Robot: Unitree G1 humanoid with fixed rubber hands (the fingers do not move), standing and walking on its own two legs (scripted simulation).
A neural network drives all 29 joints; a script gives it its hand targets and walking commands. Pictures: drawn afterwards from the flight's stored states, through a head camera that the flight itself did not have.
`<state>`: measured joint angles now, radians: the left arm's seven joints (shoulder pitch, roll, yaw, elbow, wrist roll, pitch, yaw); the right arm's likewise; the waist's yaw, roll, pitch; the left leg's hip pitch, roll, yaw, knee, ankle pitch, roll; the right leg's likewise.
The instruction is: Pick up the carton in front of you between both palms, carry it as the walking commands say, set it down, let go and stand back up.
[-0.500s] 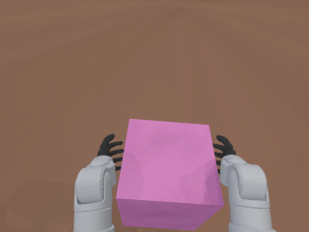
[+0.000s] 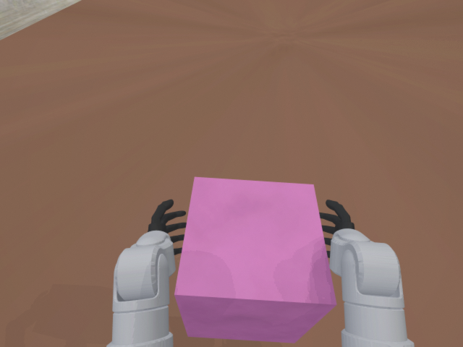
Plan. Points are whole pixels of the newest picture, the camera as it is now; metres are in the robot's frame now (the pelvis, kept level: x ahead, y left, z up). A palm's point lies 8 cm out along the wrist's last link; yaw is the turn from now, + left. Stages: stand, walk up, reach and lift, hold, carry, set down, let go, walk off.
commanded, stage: carry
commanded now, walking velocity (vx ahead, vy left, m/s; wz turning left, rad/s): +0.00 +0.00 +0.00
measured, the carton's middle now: (247, 264) +0.29 +0.00 +0.00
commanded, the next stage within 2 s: hold in 1.72 s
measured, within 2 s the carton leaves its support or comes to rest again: neither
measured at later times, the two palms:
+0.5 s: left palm (149, 265) +0.24 +0.15 +0.10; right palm (347, 265) +0.24 -0.14 +0.09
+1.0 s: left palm (144, 296) +0.21 +0.16 +0.05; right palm (338, 295) +0.21 -0.13 +0.05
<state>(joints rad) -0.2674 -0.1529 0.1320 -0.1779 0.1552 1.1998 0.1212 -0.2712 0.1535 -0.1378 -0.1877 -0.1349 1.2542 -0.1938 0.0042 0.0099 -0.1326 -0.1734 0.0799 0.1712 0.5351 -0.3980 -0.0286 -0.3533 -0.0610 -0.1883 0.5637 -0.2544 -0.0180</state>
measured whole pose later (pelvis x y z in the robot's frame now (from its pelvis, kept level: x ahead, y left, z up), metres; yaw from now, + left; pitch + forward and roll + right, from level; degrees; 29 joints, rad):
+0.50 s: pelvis -0.03 +0.01 +0.00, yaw +0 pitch +1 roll +0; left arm -0.26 -0.15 0.13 -0.16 0.15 1.21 0.13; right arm -0.26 0.15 -0.14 -0.17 -0.13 1.26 -0.19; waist 0.00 0.01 -0.13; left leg -0.18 0.06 0.17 0.54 -0.39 0.00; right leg -0.35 -0.08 -0.18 0.55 -0.22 -0.01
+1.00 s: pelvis -0.07 +0.02 +0.00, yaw +0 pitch +1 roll +0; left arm -0.21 -0.14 0.12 0.08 0.23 0.93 0.08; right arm -0.22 0.14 -0.13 0.09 -0.23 0.96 -0.09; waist 0.00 0.00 -0.11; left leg -0.22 0.04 0.18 0.54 -0.34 0.03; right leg -0.37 -0.10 -0.18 0.51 -0.15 -0.01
